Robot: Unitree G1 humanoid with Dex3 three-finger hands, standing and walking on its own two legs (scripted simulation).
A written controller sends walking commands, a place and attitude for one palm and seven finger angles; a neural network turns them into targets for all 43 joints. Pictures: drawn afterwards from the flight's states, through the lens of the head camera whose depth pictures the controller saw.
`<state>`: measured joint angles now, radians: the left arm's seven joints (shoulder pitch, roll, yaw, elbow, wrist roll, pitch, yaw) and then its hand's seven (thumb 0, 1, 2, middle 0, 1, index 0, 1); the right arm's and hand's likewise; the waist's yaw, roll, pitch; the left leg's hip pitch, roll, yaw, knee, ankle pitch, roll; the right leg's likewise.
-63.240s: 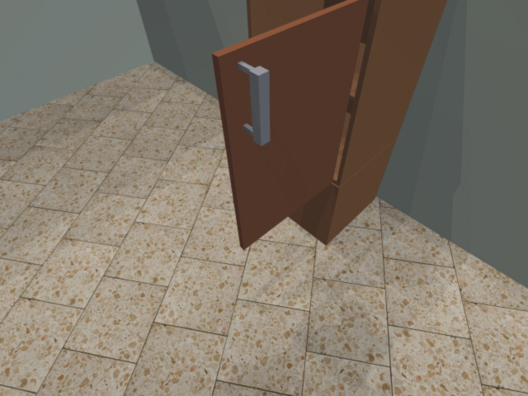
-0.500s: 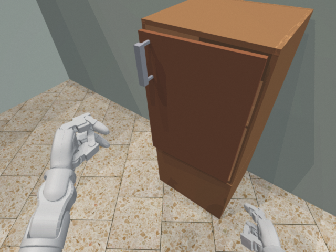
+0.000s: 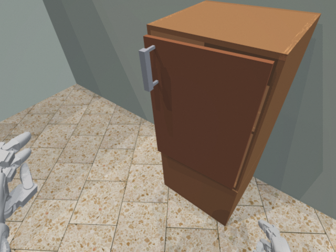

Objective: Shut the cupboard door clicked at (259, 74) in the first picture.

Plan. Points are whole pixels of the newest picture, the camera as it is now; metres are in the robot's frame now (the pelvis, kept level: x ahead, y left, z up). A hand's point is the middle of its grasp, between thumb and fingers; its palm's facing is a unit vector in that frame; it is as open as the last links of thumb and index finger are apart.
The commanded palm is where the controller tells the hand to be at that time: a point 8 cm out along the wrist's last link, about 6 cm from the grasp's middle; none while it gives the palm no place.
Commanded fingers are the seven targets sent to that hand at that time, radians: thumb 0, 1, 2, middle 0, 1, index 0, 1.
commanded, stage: draw the hand back to the body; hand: left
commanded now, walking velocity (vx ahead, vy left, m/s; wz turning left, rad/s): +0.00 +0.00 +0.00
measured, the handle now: (150, 68) +0.65 +0.14 +0.15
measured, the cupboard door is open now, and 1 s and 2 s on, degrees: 4 4 4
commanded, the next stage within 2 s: step back with the hand held close in 0.28 s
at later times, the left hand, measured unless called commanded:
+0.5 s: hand (38, 177) +0.19 +0.27 +0.16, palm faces +0.44 -0.79 -0.43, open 7.4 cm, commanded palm +0.14 +0.30 +0.17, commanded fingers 0.00 0.90 0.90 -0.20 -0.30 -0.20 -0.30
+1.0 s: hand (2, 209) +0.13 +0.30 +0.15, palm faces +0.41 -0.77 -0.48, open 7.4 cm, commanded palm +0.07 +0.33 +0.17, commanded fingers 0.00 0.90 0.90 -0.20 -0.30 -0.20 -0.30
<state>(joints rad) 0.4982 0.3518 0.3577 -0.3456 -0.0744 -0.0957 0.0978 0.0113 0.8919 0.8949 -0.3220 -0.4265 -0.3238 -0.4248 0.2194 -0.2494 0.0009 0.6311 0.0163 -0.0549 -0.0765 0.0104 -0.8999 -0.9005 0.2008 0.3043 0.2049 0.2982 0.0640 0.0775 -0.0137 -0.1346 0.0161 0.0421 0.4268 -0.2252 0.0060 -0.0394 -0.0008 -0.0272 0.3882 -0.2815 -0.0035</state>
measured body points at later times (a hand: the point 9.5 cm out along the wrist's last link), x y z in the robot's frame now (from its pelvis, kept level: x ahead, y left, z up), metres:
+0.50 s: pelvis +0.00 +0.00 +0.00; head -0.02 -0.02 +0.45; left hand +0.17 +0.31 +0.18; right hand +0.19 -0.22 -0.09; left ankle +0.01 +0.11 -0.74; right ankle -0.04 -0.11 -0.74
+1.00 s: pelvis -0.07 +0.04 -0.01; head -0.07 +0.04 +0.44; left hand +0.11 +0.34 +0.18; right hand +0.09 -0.21 -0.09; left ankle +0.01 +0.11 -0.74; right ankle -0.04 -0.11 -0.74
